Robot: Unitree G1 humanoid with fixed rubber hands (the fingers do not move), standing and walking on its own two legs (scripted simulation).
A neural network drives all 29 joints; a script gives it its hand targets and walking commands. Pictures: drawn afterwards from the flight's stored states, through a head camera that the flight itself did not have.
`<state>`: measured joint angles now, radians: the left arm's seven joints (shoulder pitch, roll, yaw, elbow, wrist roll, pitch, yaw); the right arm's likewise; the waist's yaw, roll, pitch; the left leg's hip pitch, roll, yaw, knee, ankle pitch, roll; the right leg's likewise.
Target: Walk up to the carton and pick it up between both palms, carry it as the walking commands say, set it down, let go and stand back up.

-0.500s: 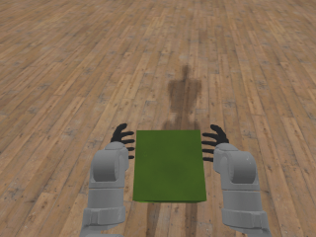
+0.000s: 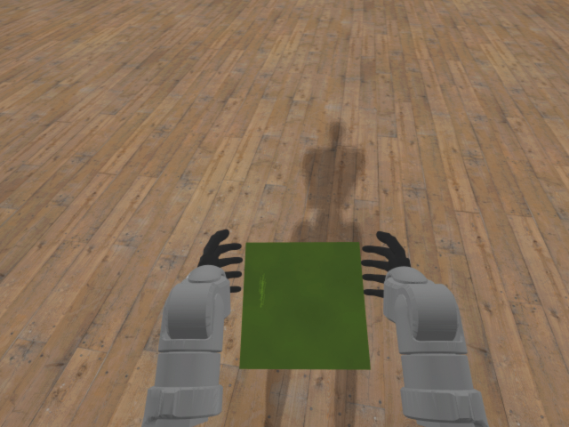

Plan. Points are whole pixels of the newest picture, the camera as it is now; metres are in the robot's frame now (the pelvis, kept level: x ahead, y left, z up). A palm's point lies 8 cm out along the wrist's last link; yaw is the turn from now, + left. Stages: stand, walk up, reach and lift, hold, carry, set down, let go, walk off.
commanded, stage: carry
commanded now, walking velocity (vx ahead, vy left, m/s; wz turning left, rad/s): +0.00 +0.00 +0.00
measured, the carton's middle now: (302, 310) +0.31 +0.00 -0.03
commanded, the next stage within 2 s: none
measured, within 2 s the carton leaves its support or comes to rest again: neither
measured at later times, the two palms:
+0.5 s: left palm (211, 279) +0.30 +0.13 +0.08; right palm (396, 282) +0.29 -0.13 +0.07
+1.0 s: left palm (203, 277) +0.29 +0.13 +0.10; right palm (397, 283) +0.28 -0.12 +0.09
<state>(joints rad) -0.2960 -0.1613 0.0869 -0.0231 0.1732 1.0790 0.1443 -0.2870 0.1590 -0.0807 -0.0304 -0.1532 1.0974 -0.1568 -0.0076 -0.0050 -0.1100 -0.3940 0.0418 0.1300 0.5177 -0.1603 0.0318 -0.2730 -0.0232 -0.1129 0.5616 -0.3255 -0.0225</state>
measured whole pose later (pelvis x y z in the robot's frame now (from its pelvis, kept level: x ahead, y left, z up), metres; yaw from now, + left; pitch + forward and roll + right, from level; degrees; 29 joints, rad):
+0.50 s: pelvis +0.00 +0.00 +0.00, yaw +0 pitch +2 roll +0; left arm -0.30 -0.16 0.09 0.00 0.18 1.04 0.14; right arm -0.29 0.16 -0.08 0.00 -0.16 1.06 -0.15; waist -0.01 0.00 -0.11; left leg -0.39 0.04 0.13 0.51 -0.16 0.03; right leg -0.27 -0.03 -0.11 0.56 -0.32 -0.02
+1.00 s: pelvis +0.00 +0.01 +0.00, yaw +0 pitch +3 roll +0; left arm -0.23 -0.15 0.03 -0.23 0.12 1.15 0.17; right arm -0.21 0.14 -0.03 -0.25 -0.10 1.16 -0.18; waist -0.01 0.00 -0.10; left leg -0.42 0.02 0.14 0.54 -0.18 0.05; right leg -0.30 -0.05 -0.10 0.61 -0.35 0.00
